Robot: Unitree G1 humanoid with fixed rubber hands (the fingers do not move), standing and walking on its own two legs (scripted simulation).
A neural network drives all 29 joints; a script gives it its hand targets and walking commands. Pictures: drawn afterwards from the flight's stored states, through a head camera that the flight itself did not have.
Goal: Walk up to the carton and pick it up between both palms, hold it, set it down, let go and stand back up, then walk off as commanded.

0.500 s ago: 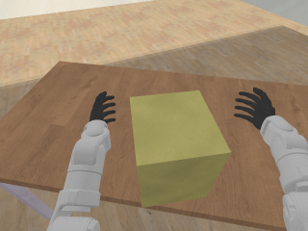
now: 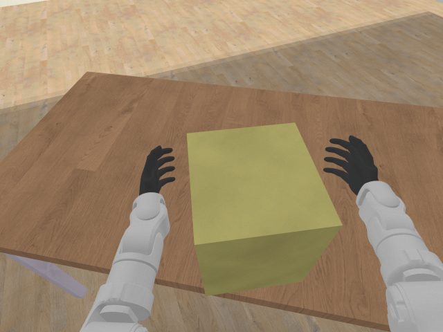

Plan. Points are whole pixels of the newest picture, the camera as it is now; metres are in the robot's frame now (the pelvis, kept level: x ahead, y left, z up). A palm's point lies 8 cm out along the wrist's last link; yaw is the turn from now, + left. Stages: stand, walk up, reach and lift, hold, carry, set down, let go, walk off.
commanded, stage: reach and lift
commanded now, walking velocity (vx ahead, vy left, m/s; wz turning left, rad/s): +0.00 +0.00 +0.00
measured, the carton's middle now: (248, 212) +0.35 +0.02 +0.01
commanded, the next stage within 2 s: none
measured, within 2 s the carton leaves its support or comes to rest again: leaves its support in 1.84 s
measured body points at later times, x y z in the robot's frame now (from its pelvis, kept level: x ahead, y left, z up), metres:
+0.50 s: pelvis +0.00 +0.00 +0.00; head +0.04 +0.01 +0.45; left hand +0.35 +0.18 +0.06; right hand +0.44 -0.14 +0.06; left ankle -0.02 +0.14 -0.75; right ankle +0.01 -0.10 -0.75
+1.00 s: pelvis +0.00 +0.00 +0.00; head +0.04 +0.01 +0.45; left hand +0.35 +0.17 +0.06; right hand +0.44 -0.13 +0.06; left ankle -0.02 +0.14 -0.75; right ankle +0.01 -0.10 -0.75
